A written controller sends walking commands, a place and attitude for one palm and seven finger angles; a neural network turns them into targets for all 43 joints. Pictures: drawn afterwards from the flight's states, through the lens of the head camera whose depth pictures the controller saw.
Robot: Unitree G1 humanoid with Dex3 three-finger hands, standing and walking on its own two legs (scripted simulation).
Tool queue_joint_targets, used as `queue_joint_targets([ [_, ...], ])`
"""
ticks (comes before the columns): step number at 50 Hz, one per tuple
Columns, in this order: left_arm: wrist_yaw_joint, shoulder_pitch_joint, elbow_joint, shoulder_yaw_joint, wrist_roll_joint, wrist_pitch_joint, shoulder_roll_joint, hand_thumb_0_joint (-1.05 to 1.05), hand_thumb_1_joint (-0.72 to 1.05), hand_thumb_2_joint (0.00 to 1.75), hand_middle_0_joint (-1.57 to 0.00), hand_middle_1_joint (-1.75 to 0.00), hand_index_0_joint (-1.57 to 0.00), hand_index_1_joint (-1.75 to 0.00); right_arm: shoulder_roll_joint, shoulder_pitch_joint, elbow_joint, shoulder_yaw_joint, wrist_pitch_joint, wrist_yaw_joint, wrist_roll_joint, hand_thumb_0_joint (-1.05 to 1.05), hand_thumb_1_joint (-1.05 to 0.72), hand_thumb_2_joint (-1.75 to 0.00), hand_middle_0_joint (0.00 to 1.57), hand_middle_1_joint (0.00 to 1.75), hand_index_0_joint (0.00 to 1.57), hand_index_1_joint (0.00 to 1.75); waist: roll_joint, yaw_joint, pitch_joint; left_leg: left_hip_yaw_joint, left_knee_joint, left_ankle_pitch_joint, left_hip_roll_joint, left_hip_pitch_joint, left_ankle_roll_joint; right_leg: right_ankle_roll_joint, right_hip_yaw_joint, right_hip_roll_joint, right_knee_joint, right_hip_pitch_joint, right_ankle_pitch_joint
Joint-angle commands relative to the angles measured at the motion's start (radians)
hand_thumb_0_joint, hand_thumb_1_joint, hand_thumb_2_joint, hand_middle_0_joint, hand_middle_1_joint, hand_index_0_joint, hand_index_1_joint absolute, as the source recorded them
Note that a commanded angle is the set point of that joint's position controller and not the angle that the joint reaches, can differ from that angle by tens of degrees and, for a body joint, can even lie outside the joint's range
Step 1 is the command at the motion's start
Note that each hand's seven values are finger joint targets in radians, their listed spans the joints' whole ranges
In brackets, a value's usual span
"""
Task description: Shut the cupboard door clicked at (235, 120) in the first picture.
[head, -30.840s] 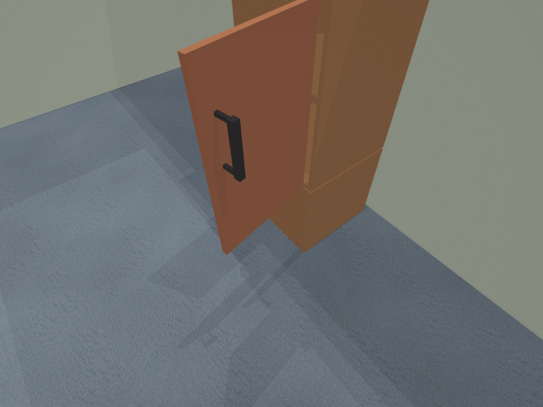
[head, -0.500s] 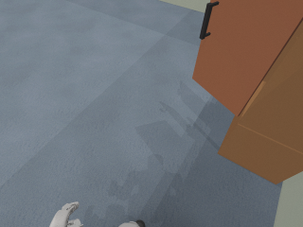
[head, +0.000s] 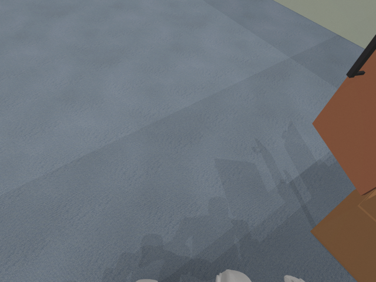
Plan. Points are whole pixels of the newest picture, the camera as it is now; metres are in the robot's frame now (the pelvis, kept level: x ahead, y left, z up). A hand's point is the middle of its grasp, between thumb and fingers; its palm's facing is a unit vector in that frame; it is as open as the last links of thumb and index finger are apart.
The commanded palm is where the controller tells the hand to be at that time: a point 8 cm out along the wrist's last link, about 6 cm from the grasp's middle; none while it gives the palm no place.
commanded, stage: walk to a spot facing it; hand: left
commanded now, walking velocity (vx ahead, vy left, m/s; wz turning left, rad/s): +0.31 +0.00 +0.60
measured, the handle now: (369, 55) +0.78 -0.53 +0.06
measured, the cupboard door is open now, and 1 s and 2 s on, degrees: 67 67 67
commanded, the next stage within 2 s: turn to face it in 0.98 s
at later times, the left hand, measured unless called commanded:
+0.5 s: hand out of the picture +0.05 +0.15 -0.15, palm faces +0.39 -0.90 -0.19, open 7.4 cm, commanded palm none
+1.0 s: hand (75, 196) +0.32 +0.33 -0.14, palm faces +0.44 -0.88 -0.19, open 7.4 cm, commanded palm none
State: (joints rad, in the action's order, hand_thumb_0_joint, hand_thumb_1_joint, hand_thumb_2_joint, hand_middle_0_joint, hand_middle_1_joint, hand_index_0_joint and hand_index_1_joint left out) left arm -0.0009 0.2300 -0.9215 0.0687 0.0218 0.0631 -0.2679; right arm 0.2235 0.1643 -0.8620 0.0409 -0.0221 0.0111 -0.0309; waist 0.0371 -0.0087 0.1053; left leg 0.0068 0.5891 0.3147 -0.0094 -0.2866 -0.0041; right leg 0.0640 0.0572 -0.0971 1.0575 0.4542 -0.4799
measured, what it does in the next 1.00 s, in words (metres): walks ahead, turning left: right foot, then left foot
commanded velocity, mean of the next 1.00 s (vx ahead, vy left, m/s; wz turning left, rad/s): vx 0.33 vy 0.00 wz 0.34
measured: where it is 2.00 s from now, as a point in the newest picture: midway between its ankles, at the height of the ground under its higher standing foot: (156, 215)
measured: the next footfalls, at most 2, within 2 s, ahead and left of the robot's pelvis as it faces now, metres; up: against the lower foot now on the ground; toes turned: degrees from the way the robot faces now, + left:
right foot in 0.16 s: +0.13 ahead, -0.13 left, +0.00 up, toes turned +2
left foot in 0.62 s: +0.25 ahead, +0.17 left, +0.00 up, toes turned +30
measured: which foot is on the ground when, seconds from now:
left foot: down 0.00-0.16, up 0.18-0.60, down 0.62-1.00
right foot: up 0.00-0.14, down 0.16-0.60, up 0.62-1.00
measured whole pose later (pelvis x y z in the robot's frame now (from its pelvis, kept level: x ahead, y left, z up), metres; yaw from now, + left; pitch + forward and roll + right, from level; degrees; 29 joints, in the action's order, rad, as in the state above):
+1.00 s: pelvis +0.30 +0.11 +0.02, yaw +26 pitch -1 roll +1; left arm 0.02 0.14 -0.94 0.06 0.02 0.01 -0.21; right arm 0.17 0.37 -1.04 0.04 0.04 -0.01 -0.02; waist 0.03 0.03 0.05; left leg -0.08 0.30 0.25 -0.06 -0.04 -0.07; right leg 0.04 0.03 -0.12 0.83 0.59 -0.09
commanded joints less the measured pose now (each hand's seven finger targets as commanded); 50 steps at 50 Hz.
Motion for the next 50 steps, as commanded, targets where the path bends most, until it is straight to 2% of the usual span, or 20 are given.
queue_joint_targets([
  [1,0.023,-0.087,0.136,0.020,0.003,-0.058,-0.070,0.00,0.90,0.90,-0.20,-0.30,-0.20,-0.30,0.228,0.061,0.034,0.059,0.021,-0.020,-0.004,0.00,-0.90,-0.90,0.20,0.30,0.20,0.30,-0.202,0.049,-0.083,0.301,-0.309,0.092,0.220,0.120,-0.166,-0.001,-0.020,0.007,-0.150,0.105,0.063],
  [4,0.030,-0.026,0.125,0.020,0.004,-0.064,-0.065,0.00,0.90,0.90,-0.20,-0.30,-0.20,-0.30,0.232,0.022,0.035,0.064,0.017,-0.015,-0.006,0.00,-0.90,-0.90,0.20,0.30,0.20,0.30,-0.193,0.015,-0.063,0.307,-0.298,0.218,0.187,-0.028,-0.150,-0.003,0.026,0.056,-0.334,-0.090,0.118],
  [6,0.030,0.111,0.085,0.031,0.010,-0.074,-0.080,0.00,0.90,0.90,-0.20,-0.30,-0.20,-0.30,0.216,-0.025,0.043,0.065,0.013,-0.012,-0.001,0.00,-0.90,-0.90,0.20,0.30,0.20,0.30,-0.139,-0.054,-0.066,0.274,-0.190,0.318,0.124,-0.203,-0.120,-0.001,0.056,0.096,-0.466,-0.339,0.178],
  [7,0.021,0.212,0.062,0.044,0.016,-0.086,-0.120,0.00,0.90,0.90,-0.20,-0.30,-0.20,-0.30,0.169,-0.045,0.057,0.055,0.016,-0.011,0.008,0.00,-0.90,-0.90,0.20,0.30,0.20,0.30,-0.003,-0.105,-0.079,0.203,-0.012,0.341,0.037,-0.353,-0.081,-0.017,-0.046,0.021,-0.610,-0.508,0.055],
  [8,0.002,0.283,0.060,0.061,0.031,-0.098,-0.221,0.00,0.90,0.90,-0.20,-0.30,-0.20,-0.30,0.085,-0.037,0.081,0.037,0.022,-0.003,0.020,0.00,-0.90,-0.90,0.20,0.30,0.20,0.30,0.314,-0.143,-0.109,0.033,0.357,0.342,-0.090,-0.513,-0.017,-0.108,-0.453,-0.284,-0.846,-0.586,-0.273],
  [9,-0.005,0.246,0.070,0.050,0.012,-0.092,-0.215,0.00,0.90,0.90,-0.20,-0.30,-0.20,-0.30,0.105,-0.051,0.090,0.047,0.020,0.002,0.005,0.00,-0.90,-0.90,0.20,0.30,0.20,0.30,0.261,-0.103,-0.063,0.072,0.580,0.296,-0.034,-0.513,-0.015,-0.164,-0.610,-0.387,-0.950,-0.445,-0.396],
  [10,-0.013,0.171,0.090,0.048,0.012,-0.101,-0.191,0.00,0.90,0.90,-0.20,-0.30,-0.20,-0.30,0.113,-0.048,0.083,0.053,0.019,0.008,-0.001,0.00,-0.90,-0.90,0.20,0.30,0.20,0.30,0.207,-0.057,-0.011,0.101,0.692,0.197,0.018,-0.501,-0.015,-0.189,-0.651,-0.399,-0.974,-0.307,-0.458],
  [13,-0.015,0.026,0.098,0.023,0.010,-0.122,-0.078,0.00,0.90,0.90,-0.20,-0.30,-0.20,-0.30,0.073,0.021,0.020,0.051,0.007,0.031,-0.004,0.00,-0.90,-0.90,0.20,0.30,0.20,0.30,0.107,0.035,-0.028,0.056,0.697,-0.031,0.088,-0.398,0.009,-0.136,-0.204,-0.270,-0.898,-0.231,-0.052],
  [15,-0.016,0.089,0.067,0.020,0.010,-0.135,-0.057,0.00,0.90,0.90,-0.20,-0.30,-0.20,-0.30,0.049,0.005,0.015,0.041,0.007,0.037,0.000,0.00,-0.90,-0.90,0.20,0.30,0.20,0.30,0.103,0.013,-0.052,0.005,0.614,-0.060,0.087,-0.408,0.022,-0.136,-0.053,-0.233,-0.859,-0.334,0.232],
  [19,-0.019,0.204,0.003,0.020,0.011,-0.143,-0.056,0.00,0.90,0.90,-0.20,-0.30,-0.20,-0.30,0.011,-0.088,0.039,0.028,0.009,0.047,0.003,0.00,-0.90,-0.90,0.20,0.30,0.20,0.30,0.085,-0.028,-0.045,-0.055,0.450,-0.053,0.086,-0.455,0.017,-0.143,0.062,-0.247,-0.821,-0.489,0.517],
  [25,-0.019,0.240,-0.034,0.021,0.013,-0.141,-0.078,0.00,0.90,0.90,-0.20,-0.30,-0.20,-0.30,0.006,-0.174,0.074,0.012,0.026,0.057,0.003,0.00,-0.90,-0.90,0.20,0.30,0.20,0.30,0.109,-0.045,-0.023,-0.130,0.134,-0.025,0.065,-0.326,-0.028,-0.142,0.138,-0.283,-0.756,-0.531,0.672],
  [27,-0.018,0.212,-0.033,0.025,0.011,-0.140,-0.097,0.00,0.90,0.90,-0.20,-0.30,-0.20,-0.30,0.025,-0.108,0.062,0.018,0.034,0.050,0.003,0.00,-0.90,-0.90,0.20,0.30,0.20,0.30,0.115,-0.001,-0.044,-0.165,0.083,0.003,0.026,-0.165,-0.059,-0.138,0.170,-0.291,-0.662,-0.475,0.802],
  [29,-0.012,0.177,-0.024,0.025,-0.001,-0.132,-0.113,0.00,0.90,0.90,-0.20,-0.30,-0.20,-0.30,0.104,0.139,-0.003,0.040,0.042,0.035,-0.004,0.00,-0.90,-0.90,0.20,0.30,0.20,0.30,0.024,0.124,-0.184,-0.155,-0.053,-0.065,0.000,0.264,-0.089,-0.086,0.250,-0.224,-0.312,-0.283,0.711],
  [30,0.003,0.199,0.007,0.024,-0.007,-0.127,-0.054,0.00,0.90,0.90,-0.20,-0.30,-0.20,-0.30,0.247,0.279,-0.030,0.076,0.047,0.018,-0.015,0.00,-0.90,-0.90,0.20,0.30,0.20,0.30,-0.256,0.177,-0.312,0.263,-0.126,-0.041,0.270,0.537,-0.189,-0.026,0.248,-0.091,0.016,0.015,0.239],
  [31,0.006,0.102,0.072,0.006,-0.005,-0.124,-0.041,0.00,0.90,0.90,-0.20,-0.30,-0.20,-0.30,0.313,0.360,-0.054,0.090,0.042,0.000,0.001,0.00,-0.90,-0.90,0.20,0.30,0.20,0.30,-0.270,0.202,-0.337,0.530,-0.243,-0.149,0.430,0.618,-0.272,-0.028,0.101,-0.008,0.207,0.231,-0.111],
  [32,-0.002,0.034,0.096,0.009,-0.002,-0.123,-0.034,0.00,0.90,0.90,-0.20,-0.30,-0.20,-0.30,0.308,0.319,-0.056,0.083,0.043,-0.009,0.005,0.00,-0.90,-0.90,0.20,0.30,0.20,0.30,-0.143,0.178,-0.271,0.492,-0.275,-0.027,0.458,0.478,-0.270,-0.045,0.018,-0.031,0.277,0.265,-0.089],
  [33,-0.003,0.018,0.081,0.006,0.000,-0.115,-0.019,0.00,0.90,0.90,-0.20,-0.30,-0.20,-0.30,0.255,0.228,-0.024,0.067,0.049,-0.018,0.006,0.00,-0.90,-0.90,0.20,0.30,0.20,0.30,-0.123,0.133,-0.199,0.445,-0.302,0.062,0.419,0.342,-0.240,-0.045,-0.014,-0.064,0.287,0.278,-0.006],
  [35,0.011,0.071,0.024,0.012,0.016,-0.098,0.004,0.00,0.90,0.90,-0.20,-0.30,-0.20,-0.30,0.148,0.103,-0.008,0.034,0.059,-0.024,0.003,0.00,-0.90,-0.90,0.20,0.30,0.20,0.30,-0.164,0.059,-0.078,0.283,-0.367,0.122,0.315,0.096,-0.168,-0.040,-0.040,-0.095,0.182,0.172,0.114],
  [37,0.017,0.126,-0.012,0.008,0.019,-0.082,0.026,0.00,0.90,0.90,-0.20,-0.30,-0.20,-0.30,0.109,0.093,-0.022,0.020,0.074,-0.028,0.006,0.00,-0.90,-0.90,0.20,0.30,0.20,0.30,-0.157,0.025,-0.078,0.195,-0.391,0.049,0.255,0.066,-0.159,-0.033,-0.031,-0.073,0.104,0.122,0.190],
  [50,0.028,-0.175,0.070,-0.003,0.002,-0.082,0.023,0.00,0.90,0.90,-0.20,-0.30,-0.20,-0.30,0.069,0.276,-0.159,0.021,0.092,-0.038,0.008,0.00,-0.90,-0.90,0.20,0.30,0.20,0.30,-0.097,0.049,0.020,0.080,-0.394,-0.348,0.259,0.242,-0.193,-0.050,-0.038,-0.026,-0.335,0.147,0.386],
])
